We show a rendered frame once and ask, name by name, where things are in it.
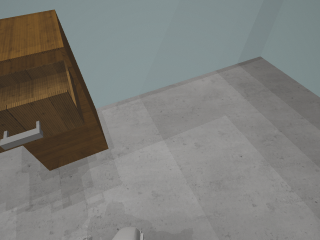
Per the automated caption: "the cabinet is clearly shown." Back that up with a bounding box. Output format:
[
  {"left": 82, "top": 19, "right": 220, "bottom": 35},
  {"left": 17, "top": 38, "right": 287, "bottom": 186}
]
[{"left": 0, "top": 9, "right": 109, "bottom": 171}]

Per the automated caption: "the robot left thigh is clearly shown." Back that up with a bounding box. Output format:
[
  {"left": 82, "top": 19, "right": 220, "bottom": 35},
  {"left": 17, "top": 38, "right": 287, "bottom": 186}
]
[{"left": 112, "top": 227, "right": 144, "bottom": 240}]

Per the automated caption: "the handle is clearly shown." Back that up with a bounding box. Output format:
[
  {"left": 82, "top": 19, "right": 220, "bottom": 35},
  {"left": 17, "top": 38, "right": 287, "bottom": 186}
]
[{"left": 0, "top": 121, "right": 44, "bottom": 150}]

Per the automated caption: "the drawer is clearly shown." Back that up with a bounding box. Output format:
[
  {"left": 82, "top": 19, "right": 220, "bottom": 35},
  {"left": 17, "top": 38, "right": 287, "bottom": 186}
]
[{"left": 0, "top": 60, "right": 85, "bottom": 153}]

